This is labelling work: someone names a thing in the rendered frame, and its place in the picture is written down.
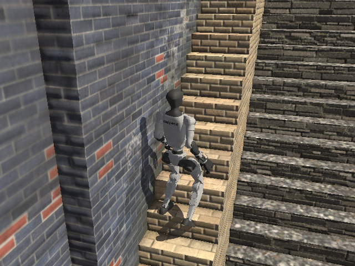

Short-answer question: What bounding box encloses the right robot hand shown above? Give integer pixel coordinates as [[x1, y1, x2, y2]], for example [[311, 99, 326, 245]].
[[200, 159, 214, 174]]

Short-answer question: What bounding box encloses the right robot forearm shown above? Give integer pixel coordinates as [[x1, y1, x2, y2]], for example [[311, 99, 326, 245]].
[[190, 141, 207, 164]]

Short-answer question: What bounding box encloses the robot foot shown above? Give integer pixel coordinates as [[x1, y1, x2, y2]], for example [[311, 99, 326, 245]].
[[159, 202, 174, 215], [181, 218, 195, 227]]

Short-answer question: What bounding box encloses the right robot upper arm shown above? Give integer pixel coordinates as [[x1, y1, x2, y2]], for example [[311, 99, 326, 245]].
[[184, 115, 196, 149]]

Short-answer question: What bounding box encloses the right robot foot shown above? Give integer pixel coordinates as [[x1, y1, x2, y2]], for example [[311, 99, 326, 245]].
[[181, 218, 195, 227]]

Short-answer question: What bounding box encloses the left robot foot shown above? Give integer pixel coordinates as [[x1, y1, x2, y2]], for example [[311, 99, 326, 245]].
[[159, 202, 174, 215]]

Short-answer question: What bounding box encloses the left robot upper arm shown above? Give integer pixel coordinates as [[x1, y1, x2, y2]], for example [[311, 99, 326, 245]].
[[154, 110, 166, 139]]

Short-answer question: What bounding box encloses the left robot forearm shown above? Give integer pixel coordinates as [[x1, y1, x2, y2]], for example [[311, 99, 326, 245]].
[[156, 135, 168, 146]]

